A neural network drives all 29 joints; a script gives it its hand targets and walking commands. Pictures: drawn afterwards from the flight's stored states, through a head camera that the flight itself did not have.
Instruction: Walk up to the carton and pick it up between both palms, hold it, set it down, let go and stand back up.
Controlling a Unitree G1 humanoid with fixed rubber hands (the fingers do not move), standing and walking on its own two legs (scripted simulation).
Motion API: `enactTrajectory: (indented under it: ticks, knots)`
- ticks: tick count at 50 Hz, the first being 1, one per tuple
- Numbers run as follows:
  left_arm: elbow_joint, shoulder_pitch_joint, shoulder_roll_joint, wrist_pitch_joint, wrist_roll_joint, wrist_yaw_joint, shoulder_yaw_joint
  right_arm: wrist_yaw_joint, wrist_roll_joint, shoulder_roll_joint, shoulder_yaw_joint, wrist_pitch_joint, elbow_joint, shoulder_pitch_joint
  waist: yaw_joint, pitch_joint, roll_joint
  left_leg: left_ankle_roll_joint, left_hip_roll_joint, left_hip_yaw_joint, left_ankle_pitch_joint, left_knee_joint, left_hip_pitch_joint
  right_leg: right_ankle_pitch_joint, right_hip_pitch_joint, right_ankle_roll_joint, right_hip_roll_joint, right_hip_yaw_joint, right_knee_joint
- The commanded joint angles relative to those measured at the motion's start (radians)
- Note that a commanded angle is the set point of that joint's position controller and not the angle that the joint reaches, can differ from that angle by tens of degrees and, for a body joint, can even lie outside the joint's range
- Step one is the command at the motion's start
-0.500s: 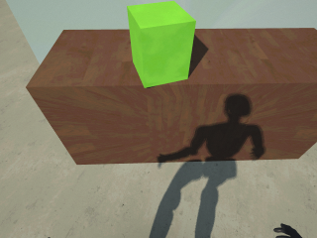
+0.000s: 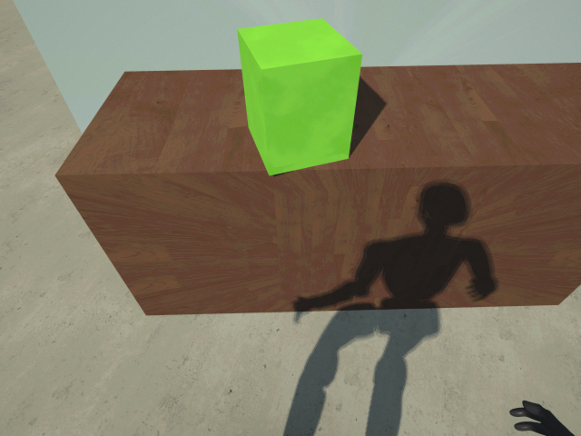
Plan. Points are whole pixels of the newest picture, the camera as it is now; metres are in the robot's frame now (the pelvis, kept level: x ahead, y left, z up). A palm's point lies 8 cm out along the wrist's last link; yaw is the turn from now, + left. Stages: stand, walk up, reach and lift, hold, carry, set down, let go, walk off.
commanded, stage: walk up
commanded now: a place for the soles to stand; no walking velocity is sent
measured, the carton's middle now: (295, 97) +0.81 +0.00 +0.07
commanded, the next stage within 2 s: none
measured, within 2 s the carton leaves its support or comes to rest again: neither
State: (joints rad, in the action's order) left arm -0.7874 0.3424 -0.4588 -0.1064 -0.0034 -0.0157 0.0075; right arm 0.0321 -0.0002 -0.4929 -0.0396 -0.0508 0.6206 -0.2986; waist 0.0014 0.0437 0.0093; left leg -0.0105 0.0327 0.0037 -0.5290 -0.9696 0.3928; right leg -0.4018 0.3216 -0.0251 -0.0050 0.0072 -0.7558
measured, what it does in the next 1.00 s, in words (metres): walks ahead: left foot, then right foot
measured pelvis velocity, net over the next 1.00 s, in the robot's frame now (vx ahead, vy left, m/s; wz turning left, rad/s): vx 0.18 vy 0.04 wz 0.01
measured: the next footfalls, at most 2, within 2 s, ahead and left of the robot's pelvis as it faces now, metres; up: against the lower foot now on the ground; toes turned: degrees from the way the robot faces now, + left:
left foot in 0.12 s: +0.10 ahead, +0.15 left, +0.00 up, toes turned +2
right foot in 0.56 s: +0.23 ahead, -0.10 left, +0.00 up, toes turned -5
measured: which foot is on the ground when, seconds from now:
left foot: up 0.00-0.10, down 0.12-0.56, up 0.58-0.86, down 0.88-1.00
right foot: down 0.00-0.14, up 0.16-0.54, down 0.56-0.90, up 0.92-1.00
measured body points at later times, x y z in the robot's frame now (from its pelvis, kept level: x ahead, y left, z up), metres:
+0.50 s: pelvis +0.08 +0.03 +0.01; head +0.10 +0.04 +0.46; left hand +0.22 +0.35 -0.08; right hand +0.15 -0.31 -0.05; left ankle +0.06 +0.14 -0.71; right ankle +0.16 -0.10 -0.68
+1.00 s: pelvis +0.18 +0.04 +0.01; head +0.19 +0.05 +0.46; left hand +0.27 +0.37 -0.09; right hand +0.25 -0.30 -0.06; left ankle +0.20 +0.15 -0.71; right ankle +0.19 -0.10 -0.67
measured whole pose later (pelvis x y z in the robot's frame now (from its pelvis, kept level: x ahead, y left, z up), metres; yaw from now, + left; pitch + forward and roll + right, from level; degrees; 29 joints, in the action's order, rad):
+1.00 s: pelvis +0.18 +0.04 +0.01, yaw +0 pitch -1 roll -1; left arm -0.78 0.29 -0.47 -0.04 0.00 -0.04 0.01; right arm 0.03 0.00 -0.50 -0.04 -0.08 0.62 -0.43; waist -0.01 0.04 0.01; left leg -0.02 0.04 -0.02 -0.36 -0.71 0.35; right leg -0.42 0.47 -0.04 0.03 -0.03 -0.99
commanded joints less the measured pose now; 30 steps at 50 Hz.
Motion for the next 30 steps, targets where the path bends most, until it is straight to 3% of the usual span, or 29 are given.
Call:
enactTrajectory:
  ticks: [1, 2, 3, 4, 5, 6, 7, 8, 9, 10, 11, 12, 13, 14, 15, 16, 17, 18, 19, 20, 22, 24, 25, 26, 27, 28, 29, 30]
  knots:
    - [0.047, 0.029, -0.313, -0.010, -0.011, -0.006, 0.122, 0.016, -0.015, -0.167, -0.087, -0.041, -0.022, 0.074, 0.054, 0.055, -0.137, -0.036, 0.023, 0.028, -0.018, 0.070, 0.342, 0.035, -0.215, -0.246, 0.287, 0.452, 0.382]
    - [0.058, 0.020, -0.301, -0.010, -0.012, -0.010, 0.120, 0.021, -0.004, -0.156, -0.078, -0.041, -0.002, 0.053, 0.044, 0.048, -0.208, -0.037, 0.008, -0.001, -0.002, 0.126, 0.284, 0.127, -0.191, -0.232, 0.263, 0.389, 0.362]
    - [0.072, 0.010, -0.306, -0.006, -0.009, -0.011, 0.119, 0.019, -0.005, -0.152, -0.079, -0.044, -0.002, 0.043, 0.034, 0.042, -0.232, -0.039, -0.014, -0.033, 0.027, 0.159, 0.210, 0.140, -0.120, -0.232, 0.266, 0.361, 0.341]
    - [0.069, -0.003, -0.310, 0.001, 0.001, -0.014, 0.114, 0.018, -0.009, -0.154, -0.082, -0.047, 0.007, 0.039, 0.018, 0.072, -0.164, -0.038, -0.013, -0.059, 0.051, 0.235, 0.122, 0.069, -0.030, -0.221, 0.261, 0.331, 0.328]
    - [0.087, -0.045, -0.299, 0.010, 0.004, -0.022, 0.107, 0.016, -0.007, -0.149, -0.088, -0.052, 0.032, -0.031, -0.037, 0.021, -0.128, -0.043, -0.034, -0.079, 0.172, 0.390, -0.074, 0.066, 0.054, -0.192, 0.221, 0.236, 0.240]
    - [0.116, -0.083, -0.244, 0.015, 0.007, -0.021, 0.082, 0.003, -0.023, -0.189, -0.110, -0.057, 0.071, -0.168, -0.098, -0.056, -0.057, -0.053, -0.062, -0.065, 0.200, 0.419, -0.304, 0.087, 0.171, -0.145, 0.155, 0.160, 0.047]
    - [0.126, -0.058, -0.142, 0.011, 0.004, -0.019, 0.054, -0.013, -0.039, -0.274, -0.139, -0.065, 0.104, -0.308, -0.151, -0.166, 0.192, -0.094, 0.106, 0.259, 0.004, 0.572, -0.527, 0.156, 0.331, -0.076, 0.047, 0.044, -0.312]
    - [0.144, -0.050, -0.143, 0.013, 0.001, -0.014, 0.060, -0.016, -0.039, -0.378, -0.154, -0.074, 0.075, -0.306, -0.132, -0.140, 0.280, -0.210, 0.370, 0.750, -0.077, 0.717, -0.573, -0.108, 0.570, -0.018, -0.066, 0.007, -0.457]
    - [0.129, -0.098, -0.249, 0.014, -0.006, -0.002, 0.072, -0.014, -0.001, -0.348, -0.145, -0.069, 0.070, -0.250, -0.113, -0.044, 0.075, -0.260, 0.416, 0.785, 0.035, 0.685, -0.508, -0.110, 0.591, -0.024, -0.012, 0.090, -0.494]
    - [0.113, -0.082, -0.242, 0.013, 0.000, -0.004, 0.068, -0.019, 0.010, -0.315, -0.132, -0.071, 0.060, -0.228, -0.083, -0.001, -0.005, -0.225, 0.380, 0.659, 0.181, 0.651, -0.478, -0.047, 0.595, -0.017, 0.032, 0.101, -0.474]
    - [0.086, -0.080, -0.221, 0.013, 0.003, -0.004, 0.070, -0.025, 0.011, -0.276, -0.114, -0.070, 0.057, -0.189, -0.061, 0.035, 0.005, -0.212, 0.323, 0.547, 0.326, 0.617, -0.408, -0.019, 0.559, -0.015, 0.044, 0.107, -0.439]
    - [0.087, -0.061, -0.202, 0.018, 0.004, -0.011, 0.068, -0.030, 0.005, -0.243, -0.107, -0.073, 0.045, -0.158, -0.048, 0.035, 0.040, -0.170, 0.291, 0.457, 0.425, 0.608, -0.369, 0.019, 0.505, -0.018, 0.066, 0.091, -0.397]
    - [0.081, -0.023, -0.195, 0.021, 0.009, -0.017, 0.070, -0.028, -0.004, -0.239, -0.108, -0.073, 0.043, -0.152, -0.036, -0.003, 0.119, -0.164, 0.258, 0.351, 0.546, 0.585, -0.363, 0.048, 0.460, -0.012, 0.073, 0.061, -0.348]
    - [0.069, -0.029, -0.191, 0.027, 0.012, -0.024, 0.066, -0.026, -0.001, -0.230, -0.103, -0.072, 0.036, -0.166, -0.038, -0.017, 0.152, -0.151, 0.223, 0.306, 0.588, 0.583, -0.358, 0.070, 0.424, -0.010, 0.059, 0.042, -0.339]
    - [0.069, -0.066, -0.186, 0.033, 0.010, -0.027, 0.067, -0.026, -0.002, -0.226, -0.099, -0.071, 0.040, -0.179, -0.052, -0.014, 0.131, -0.150, 0.222, 0.280, 0.586, 0.594, -0.352, 0.083, 0.409, -0.003, 0.064, 0.013, -0.295]
    - [0.081, -0.085, -0.190, 0.035, 0.010, -0.026, 0.069, -0.023, -0.005, -0.232, -0.097, -0.067, 0.039, -0.176, -0.047, -0.012, 0.145, -0.185, 0.217, 0.245, 0.553, 0.597, -0.325, 0.058, 0.400, 0.004, 0.072, -0.005, -0.244]
    - [0.075, -0.107, -0.189, 0.036, 0.006, -0.030, 0.071, -0.018, -0.003, -0.241, -0.106, -0.063, 0.014, -0.166, -0.054, -0.024, 0.171, -0.209, 0.229, 0.268, 0.438, 0.607, -0.339, 0.042, 0.385, 0.009, 0.076, -0.015, -0.211]
    - [0.078, -0.143, -0.194, 0.036, 0.003, -0.034, 0.073, -0.016, -0.004, -0.244, -0.104, -0.061, 0.019, -0.169, -0.065, 0.017, 0.153, -0.213, 0.237, 0.296, 0.383, 0.631, -0.328, 0.045, 0.409, 0.011, 0.081, -0.009, -0.184]
    - [0.079, -0.152, -0.179, 0.036, 0.004, -0.036, 0.068, -0.016, -0.004, -0.234, -0.102, -0.058, 0.020, -0.164, -0.069, 0.031, 0.165, -0.229, 0.239, 0.268, 0.325, 0.648, -0.312, 0.061, 0.418, 0.010, 0.087, -0.013, -0.128]
    - [0.070, -0.163, -0.179, 0.037, 0.003, -0.039, 0.067, -0.016, -0.004, -0.243, -0.100, -0.055, 0.019, -0.144, -0.066, 0.046, 0.172, -0.212, 0.221, 0.255, 0.303, 0.642, -0.299, 0.081, 0.409, 0.011, 0.083, -0.015, -0.101]
    - [0.079, -0.183, -0.177, 0.025, -0.005, -0.043, 0.077, -0.007, -0.009, -0.240, -0.095, -0.048, 0.025, -0.131, -0.068, 0.035, 0.137, -0.228, 0.239, 0.257, 0.330, 0.624, -0.292, 0.037, 0.330, 0.012, 0.066, -0.036, -0.001]
    - [0.067, -0.142, -0.173, 0.009, -0.002, -0.041, 0.079, -0.003, -0.008, -0.235, -0.095, -0.046, 0.010, -0.086, -0.036, -0.042, 0.129, -0.217, 0.234, 0.188, 0.452, 0.531, -0.236, 0.067, 0.169, -0.006, 0.045, -0.051, 0.109]
    - [0.047, -0.088, -0.156, 0.003, -0.004, -0.037, 0.079, -0.002, -0.004, -0.235, -0.089, -0.041, 0.001, -0.058, 0.006, -0.096, 0.154, -0.190, 0.216, 0.130, 0.476, 0.447, -0.208, 0.097, 0.040, -0.020, 0.020, -0.069, 0.216]
    - [0.020, 0.007, -0.183, -0.007, -0.006, -0.027, 0.092, -0.002, -0.001, -0.187, -0.073, -0.038, -0.006, -0.048, 0.054, -0.157, 0.075, -0.143, 0.168, 0.075, 0.508, 0.303, -0.129, 0.234, -0.153, -0.031, 0.016, -0.049, 0.334]
    - [-0.017, 0.109, -0.238, -0.015, -0.015, -0.017, 0.118, -0.001, 0.004, -0.118, -0.048, -0.040, -0.021, -0.060, 0.100, -0.226, -0.099, -0.104, 0.085, 0.005, 0.451, 0.081, 0.069, 0.174, -0.397, -0.058, 0.068, 0.052, 0.320]
    - [-0.002, 0.141, -0.308, -0.018, -0.025, -0.003, 0.133, 0.001, 0.005, -0.033, -0.017, -0.040, -0.029, -0.115, 0.090, -0.257, -0.283, -0.050, -0.023, -0.029, 0.037, -0.070, 0.309, 0.026, -0.566, -0.110, 0.295, 0.422, 0.372]
    - [0.018, 0.081, -0.360, -0.015, -0.011, 0.001, 0.141, 0.000, -0.007, -0.141, -0.034, -0.024, -0.015, -0.104, 0.082, -0.189, -0.182, -0.039, -0.036, 0.016, -0.020, -0.169, 0.403, -0.372, -0.472, -0.194, 0.412, 0.670, 0.524]
    - [0.032, 0.046, -0.346, -0.004, 0.002, -0.002, 0.135, -0.004, -0.009, -0.216, -0.060, -0.015, -0.004, -0.056, 0.085, -0.087, -0.090, -0.032, 0.008, 0.072, -0.006, -0.200, 0.377, -0.505, -0.328, -0.253, 0.425, 0.671, 0.538]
